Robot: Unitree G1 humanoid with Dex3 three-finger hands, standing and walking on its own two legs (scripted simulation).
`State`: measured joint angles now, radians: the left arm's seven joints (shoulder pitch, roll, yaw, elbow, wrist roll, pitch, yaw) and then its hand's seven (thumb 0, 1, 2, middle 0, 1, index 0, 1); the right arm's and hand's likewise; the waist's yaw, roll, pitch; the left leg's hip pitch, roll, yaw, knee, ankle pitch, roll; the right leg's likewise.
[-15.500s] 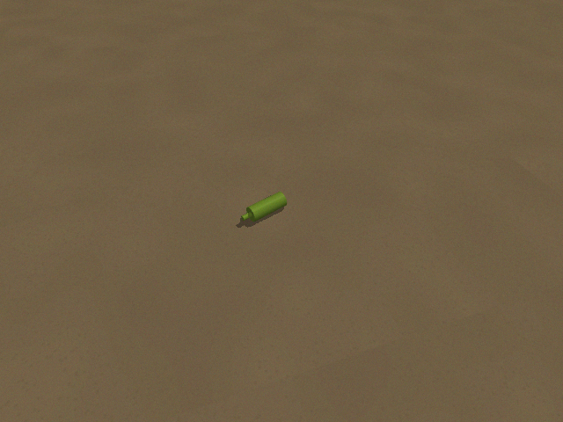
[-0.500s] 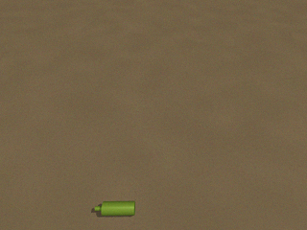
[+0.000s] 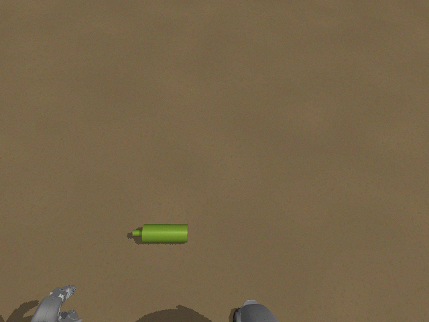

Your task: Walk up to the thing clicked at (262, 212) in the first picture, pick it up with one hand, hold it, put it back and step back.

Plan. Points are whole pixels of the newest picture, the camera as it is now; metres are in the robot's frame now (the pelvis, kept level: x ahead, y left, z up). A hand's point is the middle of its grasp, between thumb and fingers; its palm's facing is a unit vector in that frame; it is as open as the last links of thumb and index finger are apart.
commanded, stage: walk up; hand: left
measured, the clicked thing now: (160, 233) +0.52 +0.19 -0.71
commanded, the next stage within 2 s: none
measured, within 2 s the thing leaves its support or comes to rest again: neither
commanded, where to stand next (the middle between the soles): +0.11 -0.04 m, yaw +1 degrees
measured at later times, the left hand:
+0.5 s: hand out of the picture +0.03 +0.25 -0.14, palm faces -0.11 -0.90 -0.41, open 7.4 cm
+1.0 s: hand out of the picture -0.15 +0.20 -0.14, palm faces +0.06 -0.94 -0.32, open 7.4 cm
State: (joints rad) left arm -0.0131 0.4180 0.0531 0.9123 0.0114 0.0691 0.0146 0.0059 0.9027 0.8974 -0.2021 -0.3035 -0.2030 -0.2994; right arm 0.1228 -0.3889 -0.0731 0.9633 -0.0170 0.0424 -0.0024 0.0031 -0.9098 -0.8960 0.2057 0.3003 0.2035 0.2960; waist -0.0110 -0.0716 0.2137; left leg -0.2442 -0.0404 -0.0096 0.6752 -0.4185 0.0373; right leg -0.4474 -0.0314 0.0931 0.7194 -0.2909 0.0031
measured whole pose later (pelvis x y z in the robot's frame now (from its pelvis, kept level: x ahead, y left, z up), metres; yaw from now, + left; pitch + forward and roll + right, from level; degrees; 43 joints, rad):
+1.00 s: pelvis -0.25 -0.05 +0.00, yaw +4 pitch -4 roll +1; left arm 0.16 0.36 0.07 0.77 0.05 0.06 -0.02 0.01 0.90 0.90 -0.20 -0.30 -0.20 -0.30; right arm 0.26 -0.36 -0.05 0.91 -0.03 0.02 -0.02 0.01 -0.91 -0.90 0.21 0.30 0.21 0.30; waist 0.01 -0.07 0.15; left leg -0.19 -0.04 0.00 0.65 -0.40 0.04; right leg -0.38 -0.02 -0.13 0.63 -0.21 -0.07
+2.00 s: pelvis -0.25 -0.04 +0.00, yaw -2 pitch -3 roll -1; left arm 0.22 0.37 0.06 0.97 0.03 -0.01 -0.01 0.00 0.90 0.90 -0.20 -0.30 -0.20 -0.30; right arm 0.14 -0.38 -0.06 0.94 -0.02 0.00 0.01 0.01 -0.90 -0.90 0.21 0.30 0.21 0.30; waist 0.00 0.03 0.10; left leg -0.36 0.10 0.04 0.67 -0.27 -0.01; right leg -0.23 0.01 -0.02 0.63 -0.34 0.00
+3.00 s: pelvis -0.25 -0.03 +0.03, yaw -3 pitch -3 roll +0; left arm 0.11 0.36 0.00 1.14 0.01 -0.02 -0.01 0.01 0.90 0.90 -0.20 -0.30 -0.20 -0.30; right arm 0.10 -0.34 -0.01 1.15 -0.01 -0.01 0.01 0.01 -0.91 -0.90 0.21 0.30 0.20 0.30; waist 0.00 -0.01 0.06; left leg -0.15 0.03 0.03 0.33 -0.13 -0.01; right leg -0.08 -0.01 0.01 0.32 -0.18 0.02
